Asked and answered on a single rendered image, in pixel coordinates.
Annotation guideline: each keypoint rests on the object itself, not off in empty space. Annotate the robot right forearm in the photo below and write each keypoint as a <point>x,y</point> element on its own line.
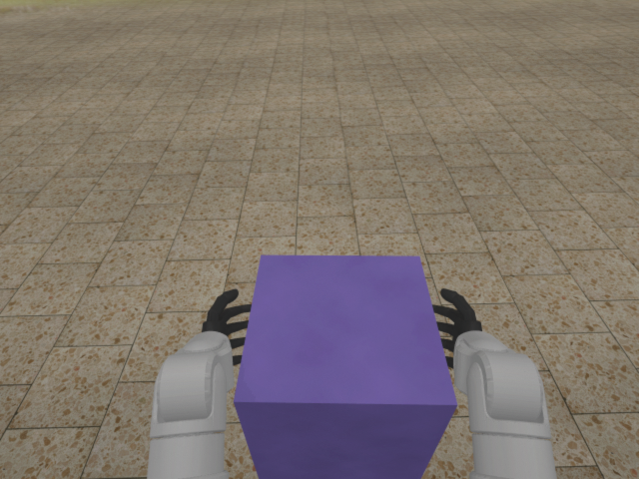
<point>507,404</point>

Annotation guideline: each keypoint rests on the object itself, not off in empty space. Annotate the robot left forearm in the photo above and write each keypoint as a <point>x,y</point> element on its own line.
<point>189,407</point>

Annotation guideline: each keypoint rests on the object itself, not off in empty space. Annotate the robot right hand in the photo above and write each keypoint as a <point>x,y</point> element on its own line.
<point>464,319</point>

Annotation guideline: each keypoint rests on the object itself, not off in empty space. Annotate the carton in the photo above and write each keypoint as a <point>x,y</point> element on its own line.
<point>343,373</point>

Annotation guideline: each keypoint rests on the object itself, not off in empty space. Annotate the robot left hand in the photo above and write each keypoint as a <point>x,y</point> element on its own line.
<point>217,319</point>

